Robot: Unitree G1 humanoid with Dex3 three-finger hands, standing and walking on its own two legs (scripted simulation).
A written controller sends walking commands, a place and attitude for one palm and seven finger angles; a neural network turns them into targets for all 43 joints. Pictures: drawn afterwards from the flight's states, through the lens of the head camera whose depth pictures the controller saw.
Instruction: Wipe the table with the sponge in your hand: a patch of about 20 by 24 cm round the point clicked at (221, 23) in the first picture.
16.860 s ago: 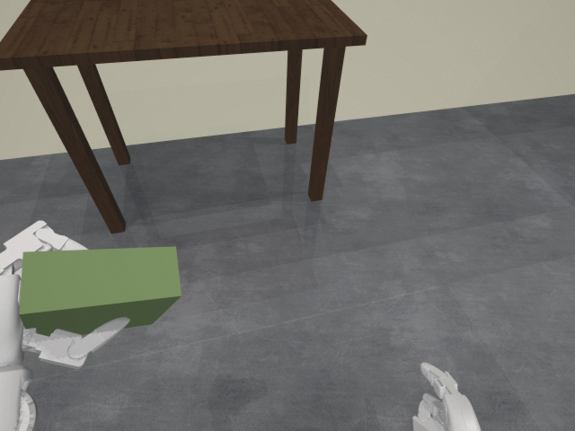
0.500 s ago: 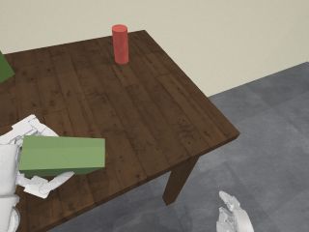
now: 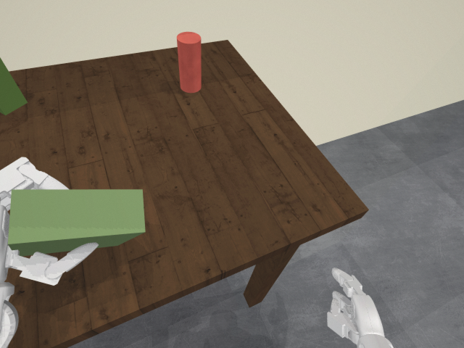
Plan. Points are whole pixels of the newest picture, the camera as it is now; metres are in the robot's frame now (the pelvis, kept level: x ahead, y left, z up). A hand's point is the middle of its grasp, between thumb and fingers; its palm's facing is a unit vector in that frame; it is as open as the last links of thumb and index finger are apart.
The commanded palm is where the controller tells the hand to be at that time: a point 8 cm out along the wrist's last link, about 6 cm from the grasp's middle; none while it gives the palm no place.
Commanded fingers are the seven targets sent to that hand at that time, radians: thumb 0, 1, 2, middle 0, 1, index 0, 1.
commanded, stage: look again from close up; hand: left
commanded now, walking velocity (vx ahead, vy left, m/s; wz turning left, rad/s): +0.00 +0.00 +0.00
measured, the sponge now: (95, 223) +0.24 +0.21 +0.13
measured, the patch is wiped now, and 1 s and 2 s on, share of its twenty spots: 0.00 0.00 0.00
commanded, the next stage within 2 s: shuffle to correct the standing spot in 0.24 s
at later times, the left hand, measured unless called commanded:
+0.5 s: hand (54, 233) +0.20 +0.23 +0.17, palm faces +0.36 -0.84 -0.39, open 9.5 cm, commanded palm +0.14 +0.27 +0.17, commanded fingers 0.00 0.10 1.30 -1.20 -1.60 -1.20 -1.60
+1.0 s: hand (40, 276) +0.16 +0.23 +0.15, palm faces +0.42 -0.82 -0.38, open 9.5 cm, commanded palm +0.10 +0.26 +0.17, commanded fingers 0.00 0.10 1.30 -1.20 -1.60 -1.20 -1.60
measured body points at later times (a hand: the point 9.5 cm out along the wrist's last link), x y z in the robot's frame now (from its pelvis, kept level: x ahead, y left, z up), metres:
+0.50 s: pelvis -0.02 -0.01 +0.00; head +0.02 +0.01 +0.45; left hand +0.18 +0.28 +0.19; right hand +0.17 -0.23 -0.07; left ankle +0.00 +0.10 -0.74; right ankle +0.00 -0.14 -0.74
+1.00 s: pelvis -0.05 -0.02 -0.01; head -0.02 +0.00 +0.44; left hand +0.13 +0.27 +0.17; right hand +0.12 -0.26 -0.09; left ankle -0.07 +0.07 -0.74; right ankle +0.00 -0.14 -0.74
